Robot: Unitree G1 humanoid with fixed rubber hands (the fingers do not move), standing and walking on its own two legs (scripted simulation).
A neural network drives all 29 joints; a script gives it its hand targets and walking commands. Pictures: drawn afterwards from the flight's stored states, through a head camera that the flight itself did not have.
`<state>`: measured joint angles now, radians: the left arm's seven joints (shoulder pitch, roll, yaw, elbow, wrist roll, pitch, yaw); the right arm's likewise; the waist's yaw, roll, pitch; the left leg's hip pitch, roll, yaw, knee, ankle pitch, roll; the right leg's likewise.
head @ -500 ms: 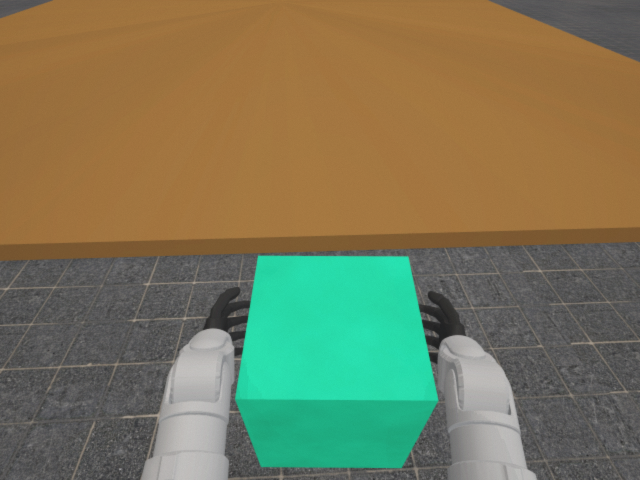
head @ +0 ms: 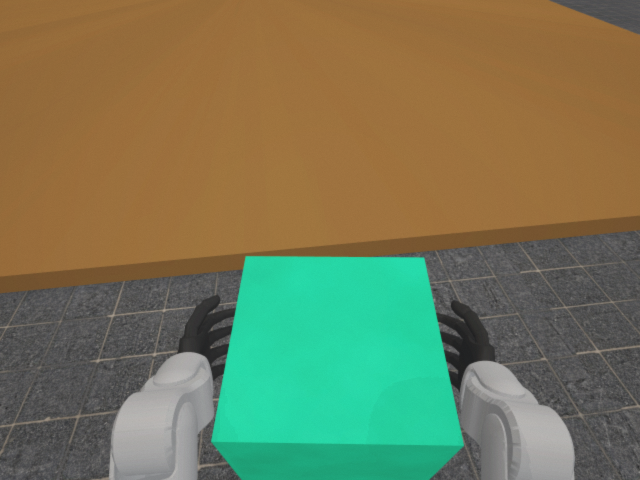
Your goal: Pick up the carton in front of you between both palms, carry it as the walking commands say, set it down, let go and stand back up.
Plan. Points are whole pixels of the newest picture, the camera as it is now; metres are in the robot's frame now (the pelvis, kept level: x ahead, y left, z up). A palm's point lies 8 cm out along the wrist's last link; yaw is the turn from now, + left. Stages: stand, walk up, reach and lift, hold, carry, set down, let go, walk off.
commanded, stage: carry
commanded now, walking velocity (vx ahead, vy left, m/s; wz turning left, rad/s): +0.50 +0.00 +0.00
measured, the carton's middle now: (333, 382) +0.26 +0.00 +0.02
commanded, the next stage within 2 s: none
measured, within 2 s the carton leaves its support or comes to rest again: neither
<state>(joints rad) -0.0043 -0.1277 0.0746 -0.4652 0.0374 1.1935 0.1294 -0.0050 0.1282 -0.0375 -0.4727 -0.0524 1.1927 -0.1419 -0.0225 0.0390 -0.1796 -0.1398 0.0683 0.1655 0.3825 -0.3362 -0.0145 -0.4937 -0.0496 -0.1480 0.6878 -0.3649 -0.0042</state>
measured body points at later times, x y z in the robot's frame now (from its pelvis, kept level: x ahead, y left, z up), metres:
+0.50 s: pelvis +0.31 +0.01 -0.02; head +0.29 +0.00 +0.43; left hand +0.55 +0.17 +0.07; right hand +0.56 -0.14 +0.07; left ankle +0.44 +0.10 -0.74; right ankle +0.12 -0.10 -0.74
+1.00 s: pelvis +0.65 -0.01 -0.02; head +0.63 -0.01 +0.43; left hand +0.90 +0.15 +0.10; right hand +0.90 -0.16 +0.10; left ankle +0.45 +0.09 -0.74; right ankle +0.78 -0.09 -0.74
